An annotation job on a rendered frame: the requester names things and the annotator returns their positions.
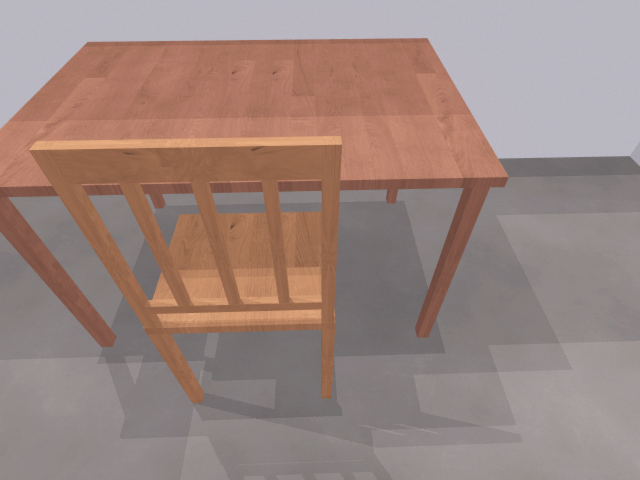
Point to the table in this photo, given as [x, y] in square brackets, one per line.
[402, 122]

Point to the chair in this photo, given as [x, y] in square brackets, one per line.
[235, 272]

